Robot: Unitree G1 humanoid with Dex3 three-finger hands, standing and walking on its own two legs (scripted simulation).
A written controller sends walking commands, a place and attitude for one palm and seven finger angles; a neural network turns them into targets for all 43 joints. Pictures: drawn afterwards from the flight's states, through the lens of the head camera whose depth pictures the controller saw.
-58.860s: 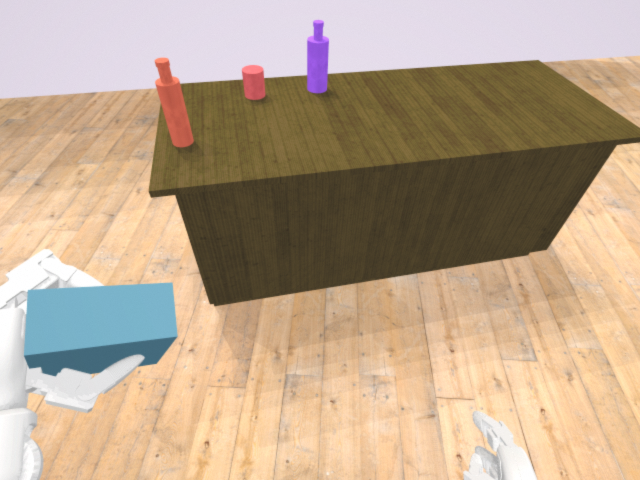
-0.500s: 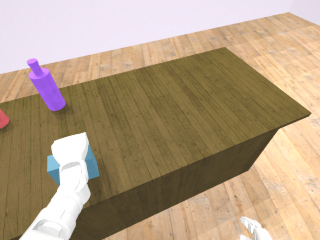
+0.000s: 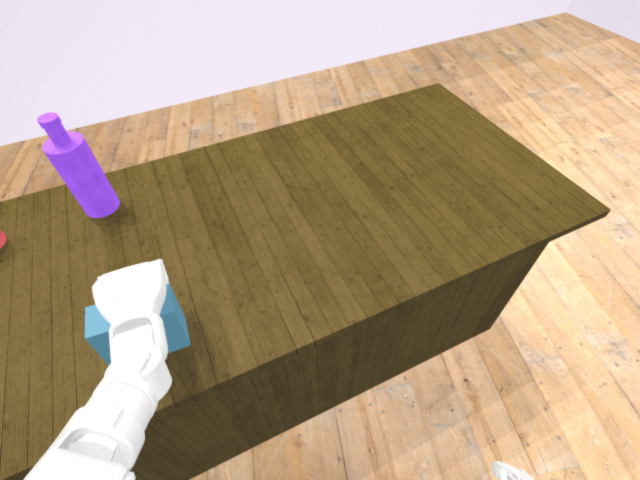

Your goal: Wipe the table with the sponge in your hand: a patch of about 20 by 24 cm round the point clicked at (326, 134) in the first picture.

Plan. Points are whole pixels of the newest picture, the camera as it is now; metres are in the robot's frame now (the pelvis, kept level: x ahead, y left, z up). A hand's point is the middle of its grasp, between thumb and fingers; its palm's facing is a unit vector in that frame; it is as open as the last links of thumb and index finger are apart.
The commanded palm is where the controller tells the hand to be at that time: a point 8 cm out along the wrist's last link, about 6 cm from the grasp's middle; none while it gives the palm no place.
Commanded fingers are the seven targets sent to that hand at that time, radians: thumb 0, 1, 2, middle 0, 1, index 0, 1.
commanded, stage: wipe back along the third lane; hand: left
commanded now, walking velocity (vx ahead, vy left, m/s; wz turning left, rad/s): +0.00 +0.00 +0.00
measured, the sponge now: (145, 334) +0.33 +0.29 -0.06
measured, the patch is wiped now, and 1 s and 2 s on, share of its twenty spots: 0.95 0.95 0.95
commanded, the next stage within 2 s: slide back across to the middle lane in 0.14 s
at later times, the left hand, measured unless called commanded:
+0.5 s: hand (141, 312) +0.34 +0.28 -0.01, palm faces -0.07 -0.03 -1.00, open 9.5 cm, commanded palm +0.29 +0.28 +0.03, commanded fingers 0.00 0.10 1.30 -1.20 -1.60 -1.20 -1.60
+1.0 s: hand (97, 335) +0.30 +0.33 +0.00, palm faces -0.09 -0.05 -0.99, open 9.4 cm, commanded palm +0.26 +0.32 +0.03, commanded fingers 0.00 0.10 1.30 -1.20 -1.60 -1.20 -1.60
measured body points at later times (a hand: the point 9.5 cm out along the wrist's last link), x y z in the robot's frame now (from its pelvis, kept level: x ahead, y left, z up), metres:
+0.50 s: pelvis +0.01 +0.00 +0.00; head +0.03 -0.01 +0.45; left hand +0.34 +0.28 +0.04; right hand +0.16 -0.24 -0.11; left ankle +0.01 +0.10 -0.71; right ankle +0.01 -0.10 -0.71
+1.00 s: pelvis +0.02 +0.01 +0.01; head +0.04 +0.00 +0.46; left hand +0.30 +0.33 +0.05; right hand +0.18 -0.24 -0.10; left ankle +0.01 +0.10 -0.71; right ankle +0.01 -0.10 -0.71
